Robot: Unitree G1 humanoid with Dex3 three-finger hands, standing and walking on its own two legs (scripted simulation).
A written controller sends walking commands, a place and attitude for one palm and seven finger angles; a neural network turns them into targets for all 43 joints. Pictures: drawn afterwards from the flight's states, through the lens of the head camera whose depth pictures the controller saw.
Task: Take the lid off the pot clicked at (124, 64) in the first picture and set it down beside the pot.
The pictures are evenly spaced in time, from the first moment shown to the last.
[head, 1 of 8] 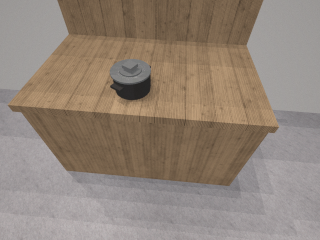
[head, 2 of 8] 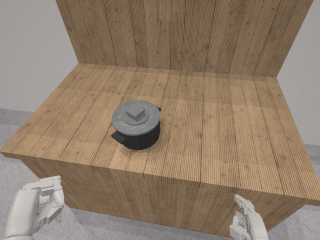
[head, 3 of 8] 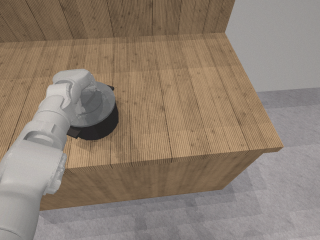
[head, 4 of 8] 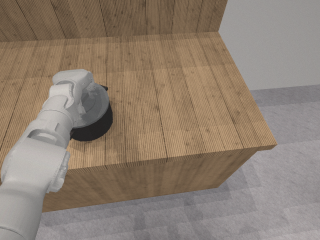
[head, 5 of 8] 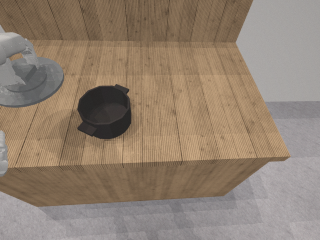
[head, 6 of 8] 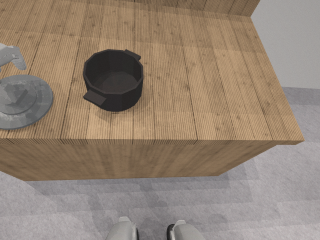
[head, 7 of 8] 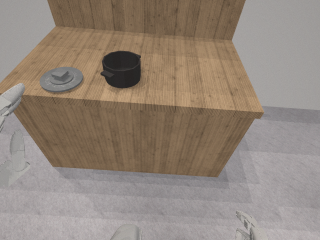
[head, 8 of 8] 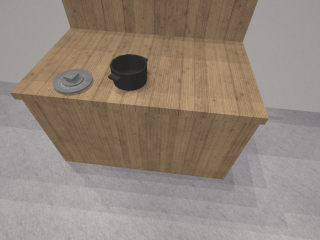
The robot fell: no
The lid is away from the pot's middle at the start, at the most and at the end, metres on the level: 0.00 0.26 0.26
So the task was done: yes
